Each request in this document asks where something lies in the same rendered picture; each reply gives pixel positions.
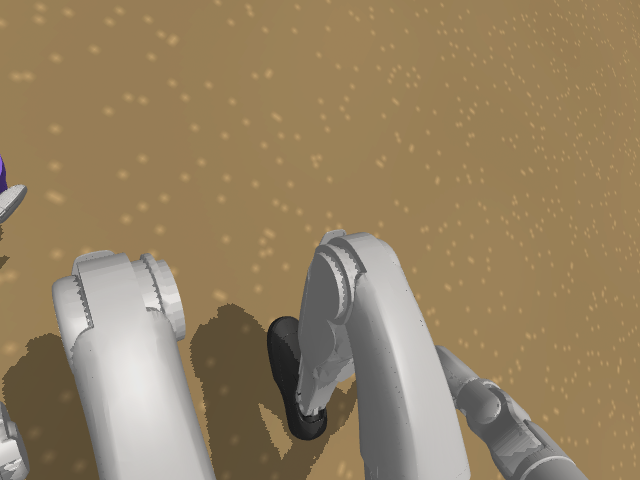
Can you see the right robot foot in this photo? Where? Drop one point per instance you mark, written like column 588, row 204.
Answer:
column 284, row 356

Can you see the right robot arm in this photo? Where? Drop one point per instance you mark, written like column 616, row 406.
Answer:
column 520, row 449

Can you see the right robot hand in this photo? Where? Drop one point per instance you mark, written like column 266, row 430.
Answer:
column 457, row 373

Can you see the left robot arm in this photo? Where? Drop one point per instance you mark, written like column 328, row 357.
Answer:
column 14, row 463

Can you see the cup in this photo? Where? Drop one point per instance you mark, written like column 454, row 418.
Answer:
column 3, row 184

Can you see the left robot hand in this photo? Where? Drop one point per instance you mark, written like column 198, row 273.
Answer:
column 10, row 199

